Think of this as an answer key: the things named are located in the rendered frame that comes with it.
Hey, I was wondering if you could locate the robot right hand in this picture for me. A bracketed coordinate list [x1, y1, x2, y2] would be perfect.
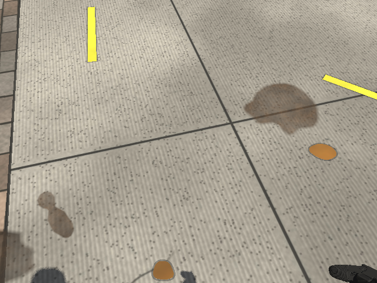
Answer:
[329, 264, 377, 283]

